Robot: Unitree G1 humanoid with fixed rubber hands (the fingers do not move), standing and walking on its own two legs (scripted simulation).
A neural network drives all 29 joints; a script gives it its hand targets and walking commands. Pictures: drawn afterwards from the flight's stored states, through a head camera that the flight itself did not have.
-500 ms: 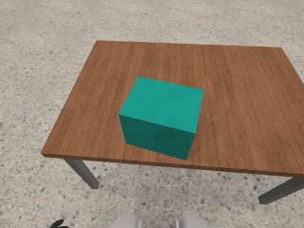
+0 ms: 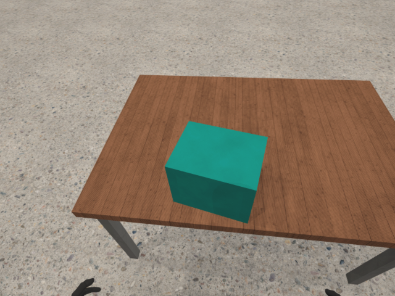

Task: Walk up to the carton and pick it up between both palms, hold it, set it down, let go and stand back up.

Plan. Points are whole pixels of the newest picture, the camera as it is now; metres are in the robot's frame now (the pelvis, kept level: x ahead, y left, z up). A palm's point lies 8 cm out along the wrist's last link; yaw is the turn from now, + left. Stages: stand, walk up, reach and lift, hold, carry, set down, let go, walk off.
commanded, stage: walk up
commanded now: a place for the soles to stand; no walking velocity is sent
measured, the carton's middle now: (217, 171) +0.47 -0.02 -0.11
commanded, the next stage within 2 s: none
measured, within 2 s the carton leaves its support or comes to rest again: neither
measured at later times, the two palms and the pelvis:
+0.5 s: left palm out of the picture +0.10 +0.31 -0.12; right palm out of the picture +0.09 -0.28 -0.12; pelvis +0.04 +0.01 +0.00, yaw +0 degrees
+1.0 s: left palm (71, 288) +0.15 +0.31 -0.11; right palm (334, 291) +0.16 -0.26 -0.12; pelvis +0.06 +0.02 +0.00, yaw +1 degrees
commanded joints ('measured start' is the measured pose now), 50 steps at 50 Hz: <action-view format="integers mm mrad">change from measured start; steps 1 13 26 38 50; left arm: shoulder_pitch -78 -2 24 18 7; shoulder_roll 238 264 239 238 247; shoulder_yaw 45 67 49 51 55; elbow -55 -84 -101 -114 -135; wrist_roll -1 18 -5 -3 8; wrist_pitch -22 -26 -18 -16 -17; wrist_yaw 9 3 17 22 21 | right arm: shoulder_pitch -53 27 68 24 8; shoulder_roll -223 -228 -252 -235 -227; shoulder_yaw -40 -63 -71 -77 -81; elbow -47 -67 -107 -135 -156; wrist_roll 0 -22 -2 4 7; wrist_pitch -28 -23 -22 -13 -10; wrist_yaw -11 2 -16 -23 -18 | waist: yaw -5 -11 -19 -6 -7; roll -57 -33 35 -28 -25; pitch -90 -16 -140 -123 -124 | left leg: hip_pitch -14 -135 78 74 58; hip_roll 127 80 131 120 116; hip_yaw -129 -113 -113 -82 -94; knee -178 -133 -76 -58 -46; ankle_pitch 73 -195 451 531 474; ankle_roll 39 60 78 68 77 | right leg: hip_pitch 59 32 115 166 184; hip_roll -125 -124 -102 -121 -116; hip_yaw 161 194 80 77 73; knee -205 -224 -61 -75 -85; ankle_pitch -11 -294 283 409 338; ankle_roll -4 -47 -13 -11 -18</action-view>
